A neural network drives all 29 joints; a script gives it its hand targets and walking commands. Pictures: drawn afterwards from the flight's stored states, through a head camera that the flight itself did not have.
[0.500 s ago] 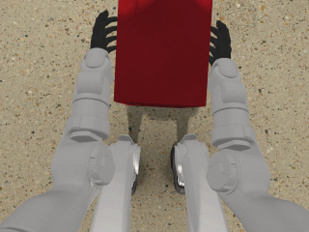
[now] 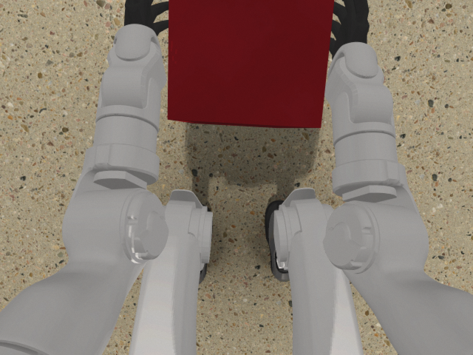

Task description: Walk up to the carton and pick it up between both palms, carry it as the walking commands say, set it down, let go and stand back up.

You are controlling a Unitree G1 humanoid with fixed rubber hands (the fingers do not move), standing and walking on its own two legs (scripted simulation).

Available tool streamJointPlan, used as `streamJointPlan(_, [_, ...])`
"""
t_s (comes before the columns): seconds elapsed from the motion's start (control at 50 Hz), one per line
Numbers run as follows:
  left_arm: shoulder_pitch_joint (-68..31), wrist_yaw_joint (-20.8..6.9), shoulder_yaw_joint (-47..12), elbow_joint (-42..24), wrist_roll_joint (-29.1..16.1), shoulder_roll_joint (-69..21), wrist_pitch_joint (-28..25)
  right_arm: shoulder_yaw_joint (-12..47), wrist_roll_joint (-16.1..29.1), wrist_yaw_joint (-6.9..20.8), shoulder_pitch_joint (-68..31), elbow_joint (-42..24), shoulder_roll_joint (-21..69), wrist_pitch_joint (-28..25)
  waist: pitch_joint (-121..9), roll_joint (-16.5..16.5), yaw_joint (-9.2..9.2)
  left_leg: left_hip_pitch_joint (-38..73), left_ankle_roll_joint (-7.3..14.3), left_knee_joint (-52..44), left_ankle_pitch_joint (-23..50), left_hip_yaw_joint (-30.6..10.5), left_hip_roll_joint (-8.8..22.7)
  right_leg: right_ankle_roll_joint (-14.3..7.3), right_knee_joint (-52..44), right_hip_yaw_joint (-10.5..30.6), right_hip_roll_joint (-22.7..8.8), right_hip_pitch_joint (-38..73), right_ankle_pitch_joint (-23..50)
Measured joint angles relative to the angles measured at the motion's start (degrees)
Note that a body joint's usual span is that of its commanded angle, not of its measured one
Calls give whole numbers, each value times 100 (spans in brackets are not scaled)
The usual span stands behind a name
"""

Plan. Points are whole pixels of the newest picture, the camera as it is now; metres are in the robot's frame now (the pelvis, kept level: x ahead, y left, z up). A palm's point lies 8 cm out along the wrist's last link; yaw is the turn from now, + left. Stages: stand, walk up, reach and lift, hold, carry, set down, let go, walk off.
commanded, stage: set down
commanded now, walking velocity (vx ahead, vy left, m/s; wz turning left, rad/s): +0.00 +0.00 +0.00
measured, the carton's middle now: (243, 48) +0.54 +0.00 -0.21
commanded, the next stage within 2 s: none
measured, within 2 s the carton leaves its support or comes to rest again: rests again in 0.90 s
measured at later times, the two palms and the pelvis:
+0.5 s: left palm (154, 30) +0.55 +0.13 -0.18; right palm (335, 45) +0.54 -0.14 -0.18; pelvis +0.00 +0.00 -0.04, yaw +0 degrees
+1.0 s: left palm (161, 38) +0.55 +0.12 -0.20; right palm (334, 47) +0.54 -0.15 -0.20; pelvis +0.00 +0.00 -0.05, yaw +0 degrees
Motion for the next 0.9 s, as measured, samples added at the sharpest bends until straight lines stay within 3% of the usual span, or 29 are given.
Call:
streamJointPlan(0.38, [-478,261,-635,286,-688,409,-116,388,551,-173,-415,188,-376,-97,658,-22,-37,-356,14,762,-181,38,-36,41,748,-31,5,-328,-199])
streamJointPlan(0.64, [-613,218,-502,548,-492,401,-102,228,345,-104,-512,416,-368,-92,690,-27,-41,-403,2,811,-117,40,-60,39,808,-28,2,-370,-151])
streamJointPlan(0.9, [-676,246,-597,614,-581,513,-162,360,469,-87,-784,659,-515,-123,885,-86,-82,-488,-11,1006,-144,44,-18,40,987,-42,58,-485,-132])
